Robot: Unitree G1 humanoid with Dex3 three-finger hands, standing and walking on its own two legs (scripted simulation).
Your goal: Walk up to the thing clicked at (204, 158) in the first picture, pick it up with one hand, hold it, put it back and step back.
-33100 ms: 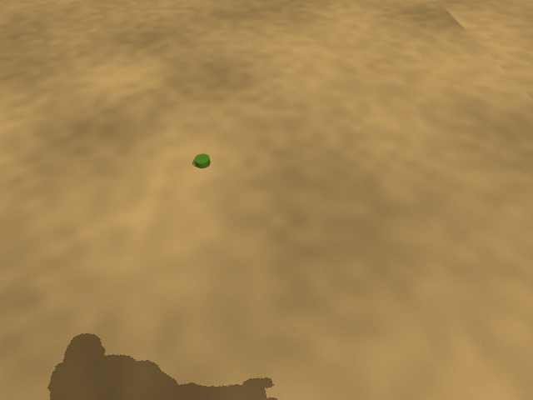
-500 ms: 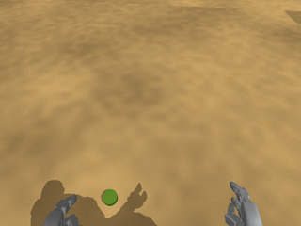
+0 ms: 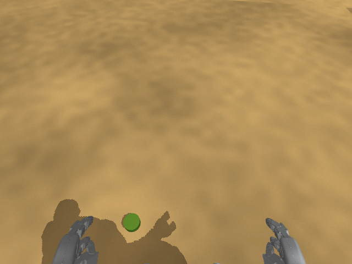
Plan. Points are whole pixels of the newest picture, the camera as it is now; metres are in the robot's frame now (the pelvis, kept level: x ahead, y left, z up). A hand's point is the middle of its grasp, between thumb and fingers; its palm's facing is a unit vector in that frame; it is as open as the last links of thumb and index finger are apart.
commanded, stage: stand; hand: left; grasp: from above
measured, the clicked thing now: (132, 222) +0.44 +0.23 -0.70
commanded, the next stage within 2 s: none
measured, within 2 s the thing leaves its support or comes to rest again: neither
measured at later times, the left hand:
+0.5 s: hand out of the picture +0.04 +0.23 -0.11, palm faces +0.06 -0.95 -0.32, open 7.4 cm
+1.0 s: hand out of the picture +0.02 +0.23 -0.10, palm faces +0.05 -0.94 -0.34, open 7.4 cm
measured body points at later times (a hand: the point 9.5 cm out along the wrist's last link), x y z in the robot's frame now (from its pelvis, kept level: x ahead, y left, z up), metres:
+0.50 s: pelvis -0.01 +0.00 +0.05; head +0.00 +0.00 +0.50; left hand +0.04 +0.28 -0.09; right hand +0.08 -0.27 -0.09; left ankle +0.00 +0.12 -0.69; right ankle +0.01 -0.14 -0.69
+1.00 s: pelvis -0.01 -0.01 +0.06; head -0.01 -0.02 +0.51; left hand +0.02 +0.28 -0.08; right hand +0.05 -0.29 -0.08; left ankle +0.00 +0.12 -0.69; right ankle +0.01 -0.14 -0.69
